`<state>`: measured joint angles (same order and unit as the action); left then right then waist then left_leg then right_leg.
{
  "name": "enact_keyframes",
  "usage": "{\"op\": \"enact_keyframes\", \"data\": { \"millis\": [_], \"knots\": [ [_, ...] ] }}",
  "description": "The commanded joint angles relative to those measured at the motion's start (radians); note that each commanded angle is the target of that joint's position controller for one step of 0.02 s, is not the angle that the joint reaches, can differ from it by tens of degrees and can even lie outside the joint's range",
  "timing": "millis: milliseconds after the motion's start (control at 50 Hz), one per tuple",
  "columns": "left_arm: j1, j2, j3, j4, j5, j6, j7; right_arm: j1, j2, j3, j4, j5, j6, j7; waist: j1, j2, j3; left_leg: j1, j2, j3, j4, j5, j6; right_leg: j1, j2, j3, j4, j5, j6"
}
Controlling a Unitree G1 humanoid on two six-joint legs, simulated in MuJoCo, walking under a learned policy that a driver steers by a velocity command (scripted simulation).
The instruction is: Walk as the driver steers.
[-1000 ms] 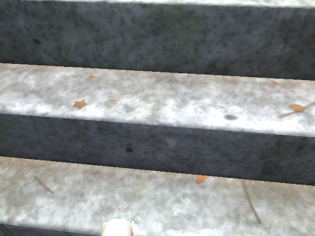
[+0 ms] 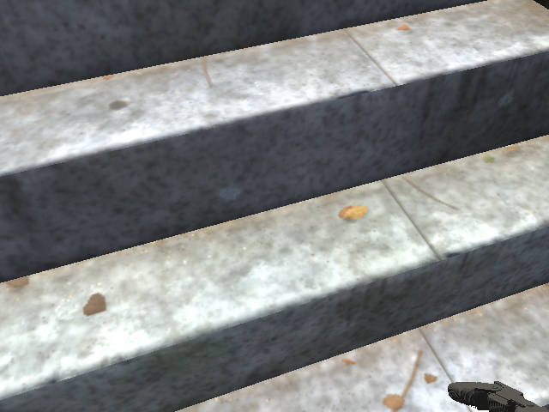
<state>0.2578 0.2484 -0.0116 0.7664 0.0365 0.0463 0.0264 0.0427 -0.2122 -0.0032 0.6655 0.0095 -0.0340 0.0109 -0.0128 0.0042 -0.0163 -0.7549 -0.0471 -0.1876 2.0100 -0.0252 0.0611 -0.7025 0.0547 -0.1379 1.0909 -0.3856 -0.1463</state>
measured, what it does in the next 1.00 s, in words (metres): climbs: left foot, then right foot 0.22 m higher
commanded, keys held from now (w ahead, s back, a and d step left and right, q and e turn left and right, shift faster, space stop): q+shift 0.38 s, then w+q+shift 0.04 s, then w+shift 0.16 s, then w+e+shift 0.42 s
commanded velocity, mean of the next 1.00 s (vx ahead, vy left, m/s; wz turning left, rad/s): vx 0.42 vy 0.00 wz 0.20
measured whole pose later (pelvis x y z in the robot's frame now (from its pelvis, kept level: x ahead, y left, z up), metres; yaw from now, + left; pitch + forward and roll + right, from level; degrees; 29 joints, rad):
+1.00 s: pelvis +0.24 +0.07 +0.18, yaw +11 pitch +2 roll -3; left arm 0.11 0.23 -0.04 0.64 0.06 0.00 -0.06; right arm 0.31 -0.27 0.02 0.89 -0.01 -0.08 -0.01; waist 0.07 0.04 -0.07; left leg -0.29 0.12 0.08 0.98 0.21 0.18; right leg -0.81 0.14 -0.12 1.27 -0.54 -0.16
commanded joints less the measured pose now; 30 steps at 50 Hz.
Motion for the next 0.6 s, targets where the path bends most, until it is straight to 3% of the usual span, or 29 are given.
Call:
{"op": "enact_keyframes", "data": {
  "millis": [20, 40, 60, 80, 140, 200, 220, 280, 340, 380, 400, 440, 460, 480, 500, 520, 540, 560, 580, 600],
  "knots": [
    [-0.119, -0.084, -0.05, -0.044, 0.011, -0.036, -0.015, 0.207, 0.063, 0.037, 0.029, 0.02, 0.017, -0.035, -0.068, 0.007, -0.016, -0.191, -0.021, -0.09, 0.046, 0.094, -0.02, 0.108, -0.227, 0.326, -0.479, -0.036, 0.095],
    [-0.123, -0.077, -0.055, -0.044, 0.019, -0.039, -0.017, 0.212, 0.05, 0.031, 0.04, 0.019, 0.03, -0.051, -0.057, -0.015, -0.018, -0.211, -0.031, -0.061, 0.046, 0.136, -0.038, 0.114, -0.231, 0.262, -0.499, 0.004, 0.098],
    [-0.135, -0.056, -0.059, -0.046, 0.041, -0.025, -0.013, 0.187, 0.066, 0.027, 0.056, 0.014, 0.048, -0.07, -0.034, -0.068, -0.03, -0.204, -0.064, -0.006, 0.172, 0.164, -0.052, 0.117, -0.262, 0.246, -0.563, 0.106, 0.081],
    [-0.172, -0.021, -0.056, -0.075, 0.046, -0.02, -0.01, 0.186, 0.053, 0.017, 0.045, 0.005, 0.059, -0.078, -0.035, -0.086, -0.03, -0.216, -0.07, 0.004, 0.247, 0.182, -0.072, 0.123, -0.271, 0.207, -0.576, 0.14, 0.088],
    [-0.185, -0.001, -0.054, -0.101, 0.034, -0.018, 0.01, 0.161, -0.003, -0.015, 0.027, -0.003, 0.081, -0.096, -0.009, -0.094, 0.005, -0.275, -0.061, 0.051, 0.247, 0.206, -0.114, 0.159, -0.291, 0.147, -0.627, 0.128, 0.074],
    [-0.177, 0.0, -0.042, -0.123, 0.029, -0.015, 0.034, 0.17, -0.009, -0.03, 0.017, -0.017, 0.09, -0.11, 0.006, -0.121, -0.002, -0.295, -0.043, 0.088, 0.193, 0.189, -0.152, 0.243, -0.324, 0.114, -0.656, 0.121, 0.011],
    [-0.182, 0.011, -0.034, -0.129, 0.034, -0.021, 0.036, 0.176, -0.009, -0.031, 0.014, -0.026, 0.084, -0.109, 0.008, -0.136, -0.022, -0.298, -0.028, 0.113, 0.158, 0.167, -0.165, 0.294, -0.344, 0.12, -0.677, 0.115, -0.012],
    [-0.194, 0.04, -0.011, -0.163, 0.026, -0.031, 0.049, 0.177, 0.014, -0.031, -0.009, -0.017, 0.084, -0.107, 0.016, -0.153, -0.035, -0.317, 0.009, 0.142, 0.089, 0.062, -0.191, 0.408, -0.387, 0.128, -0.699, 0.121, -0.066],
    [-0.21, 0.052, 0.009, -0.191, 0.006, -0.038, 0.065, 0.184, 0.011, -0.021, -0.036, -0.012, 0.088, -0.083, -0.003, -0.145, -0.04, -0.278, 0.085, 0.166, -0.182, -0.049, -0.19, 0.498, -0.413, 0.124, -0.725, 0.06, -0.088],
    [-0.26, 0.064, 0.029, -0.207, -0.005, -0.025, 0.064, 0.178, 0.029, -0.006, -0.041, -0.016, 0.095, -0.07, -0.022, -0.129, -0.054, -0.107, 0.132, 0.227, -0.575, -0.145, -0.172, 0.476, -0.377, 0.034, -0.745, 0.079, -0.069],
    [-0.262, 0.102, 0.044, -0.205, -0.013, -0.015, 0.059, 0.192, 0.03, 0.002, -0.037, -0.006, 0.097, -0.058, -0.032, -0.149, -0.082, 0.042, 0.123, 0.289, -0.77, -0.292, -0.141, 0.425, -0.367, 0.002, -0.792, -0.02, -0.073],
    [-0.193, 0.121, 0.053, -0.19, -0.033, -0.003, 0.057, 0.163, -0.005, 0.002, -0.027, 0.009, 0.098, -0.034, 0.006, -0.141, -0.038, 0.114, 0.12, 0.358, -1.078, -0.449, -0.085, 0.456, -0.407, 0.057, -0.856, -0.242, -0.102],
    [-0.169, 0.15, 0.069, -0.175, -0.034, -0.019, 0.05, 0.194, -0.03, -0.008, -0.013, 0.002, 0.094, -0.019, 0.015, -0.117, -0.089, 0.226, 0.098, 0.4, -1.12, -0.433, -0.047, 0.46, -0.477, 0.113, -0.918, -0.241, -0.121],
    [-0.189, 0.163, 0.071, -0.164, -0.046, -0.027, 0.05, 0.272, -0.024, -0.008, 0.014, -0.011, 0.085, -0.009, -0.029, -0.112, -0.084, 0.28, 0.11, 0.38, -1.252, -0.426, 0.005, 0.475, -0.486, 0.11, -0.911, -0.237, -0.109],
    [-0.217, 0.126, 0.06, -0.149, -0.068, -0.031, 0.05, 0.326, -0.022, -0.008, 0.058, -0.035, 0.074, -0.003, -0.053, -0.035, -0.061, 0.338, 0.08, 0.398, -1.41, -0.368, 0.063, 0.458, -0.452, 0.08, -0.828, -0.199, -0.084],
    [-0.227, 0.074, 0.044, -0.143, -0.073, -0.037, 0.041, 0.389, -0.032, -0.016, 0.115, -0.037, 0.058, 0.004, -0.069, 0.065, -0.052, 0.426, 0.03, 0.397, -1.545, -0.318, 0.1, 0.423, -0.374, 0.006, -0.641, -0.137, -0.064],
    [-0.308, 0.013, 0.024, -0.158, -0.083, -0.054, 0.025, 0.475, -0.043, -0.022, 0.163, -0.044, 0.033, 0.018, -0.121, 0.162, -0.047, 0.563, 0.074, 0.273, -1.608, -0.198, 0.139, 0.286, -0.297, -0.079, -0.335, 0.027, -0.03],
    [-0.375, -0.059, -0.002, -0.205, -0.073, -0.086, 0.0, 0.561, -0.096, -0.033, 0.177, -0.052, 0.007, 0.033, -0.142, 0.296, -0.066, 0.807, 0.185, -0.002, -1.566, -0.067, 0.205, -0.065, -0.191, -0.106, 0.064, -0.002, 0.04],
    [-0.333, -0.088, -0.017, -0.206, -0.079, -0.116, -0.025, 0.515, -0.234, -0.066, 0.116, -0.075, -0.018, 0.014, -0.115, 0.415, -0.165, 0.937, 0.357, -0.537, -1.758, -0.509, 0.383, -0.4, -0.035, 0.02, 0.481, 0.045, 0.124],
    [-0.33, -0.066, 0.0, -0.171, -0.088, -0.142, -0.049, 0.436, -0.22, -0.063, 0.081, -0.069, -0.031, -0.017, -0.116, 0.253, -0.131, 0.964, 0.429, -0.556, -1.795, -0.553, 0.384, -0.577, -0.02, 0.211, 0.869, 0.087, 0.148]
  ]
}}
Keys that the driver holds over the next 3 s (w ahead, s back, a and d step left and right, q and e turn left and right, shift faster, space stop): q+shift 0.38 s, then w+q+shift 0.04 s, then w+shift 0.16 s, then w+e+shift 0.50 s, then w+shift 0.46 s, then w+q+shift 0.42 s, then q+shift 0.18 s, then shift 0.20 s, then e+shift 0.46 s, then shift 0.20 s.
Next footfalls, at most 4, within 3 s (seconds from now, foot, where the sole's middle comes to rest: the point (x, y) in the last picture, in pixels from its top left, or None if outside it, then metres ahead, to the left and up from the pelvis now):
0.54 left None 0.07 0.13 -0.69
0.96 right None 0.36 0.04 -0.47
1.46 left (145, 274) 0.57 0.25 -0.22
1.78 right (341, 341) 0.46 -0.07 -0.27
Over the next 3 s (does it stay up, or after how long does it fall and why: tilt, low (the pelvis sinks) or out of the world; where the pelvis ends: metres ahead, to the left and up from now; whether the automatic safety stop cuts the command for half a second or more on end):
stays up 0.10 -0.11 0.06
